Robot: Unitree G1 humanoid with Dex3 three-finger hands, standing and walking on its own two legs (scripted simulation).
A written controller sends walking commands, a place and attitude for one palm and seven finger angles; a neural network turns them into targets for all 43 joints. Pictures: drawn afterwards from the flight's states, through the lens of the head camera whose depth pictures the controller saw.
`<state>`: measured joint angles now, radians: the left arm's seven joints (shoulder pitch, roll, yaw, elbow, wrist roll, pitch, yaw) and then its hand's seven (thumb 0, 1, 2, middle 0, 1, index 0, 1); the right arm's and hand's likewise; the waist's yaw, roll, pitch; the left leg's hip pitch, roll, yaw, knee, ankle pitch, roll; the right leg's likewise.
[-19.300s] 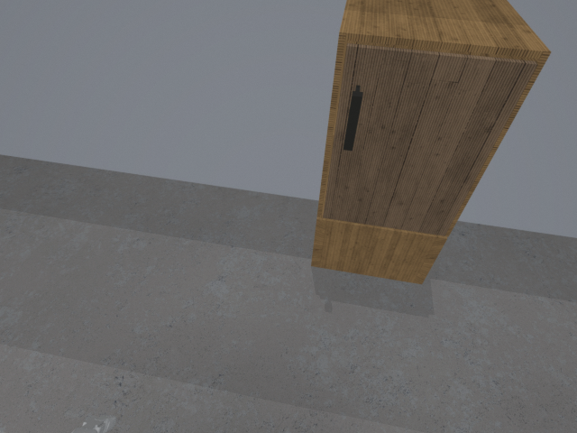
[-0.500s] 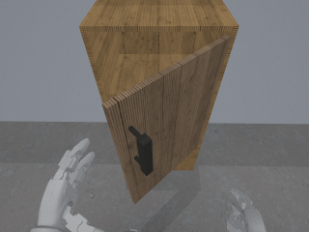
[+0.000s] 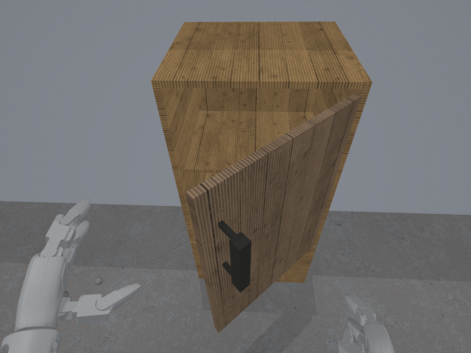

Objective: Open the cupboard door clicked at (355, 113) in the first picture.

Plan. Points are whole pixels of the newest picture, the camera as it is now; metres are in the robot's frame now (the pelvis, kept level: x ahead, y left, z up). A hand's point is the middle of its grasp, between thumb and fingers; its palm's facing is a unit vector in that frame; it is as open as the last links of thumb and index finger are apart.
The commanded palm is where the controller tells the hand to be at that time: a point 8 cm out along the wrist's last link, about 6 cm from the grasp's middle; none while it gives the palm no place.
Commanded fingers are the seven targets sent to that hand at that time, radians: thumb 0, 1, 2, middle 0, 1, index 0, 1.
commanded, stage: draw the hand back to the body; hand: left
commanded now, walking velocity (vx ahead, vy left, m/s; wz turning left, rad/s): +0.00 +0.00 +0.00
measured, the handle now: (232, 256) +0.29 +0.05 +0.00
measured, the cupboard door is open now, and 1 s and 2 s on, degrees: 44 44 44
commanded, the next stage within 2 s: step back with the hand held close in 0.70 s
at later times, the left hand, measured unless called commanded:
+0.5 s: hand (64, 242) +0.20 +0.24 +0.18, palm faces +0.45 -0.79 -0.40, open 7.8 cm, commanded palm +0.14 +0.27 +0.19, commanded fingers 0.00 0.90 0.90 -0.20 -0.30 -0.20 -0.30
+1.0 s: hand (72, 246) +0.20 +0.23 +0.17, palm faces +0.38 -0.79 -0.48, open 7.4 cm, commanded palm +0.13 +0.27 +0.19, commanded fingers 0.00 0.90 0.90 -0.20 -0.30 -0.20 -0.30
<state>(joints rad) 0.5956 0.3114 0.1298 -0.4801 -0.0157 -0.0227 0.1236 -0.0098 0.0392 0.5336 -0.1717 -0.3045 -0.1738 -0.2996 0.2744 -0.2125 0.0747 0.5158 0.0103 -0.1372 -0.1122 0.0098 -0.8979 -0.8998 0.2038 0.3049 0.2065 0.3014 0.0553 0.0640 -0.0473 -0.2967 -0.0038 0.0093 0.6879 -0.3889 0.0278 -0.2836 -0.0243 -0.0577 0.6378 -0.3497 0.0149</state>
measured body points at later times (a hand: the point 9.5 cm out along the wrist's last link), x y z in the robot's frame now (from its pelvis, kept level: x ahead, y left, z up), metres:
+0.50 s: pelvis +0.00 -0.02 +0.02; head -0.01 -0.05 +0.47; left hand +0.17 +0.28 +0.20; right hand +0.19 -0.24 -0.06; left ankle -0.01 +0.10 -0.72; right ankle -0.01 -0.13 -0.72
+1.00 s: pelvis -0.01 -0.03 +0.02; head +0.00 -0.05 +0.47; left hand +0.17 +0.27 +0.20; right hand +0.17 -0.27 -0.06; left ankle -0.01 +0.10 -0.72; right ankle -0.01 -0.13 -0.72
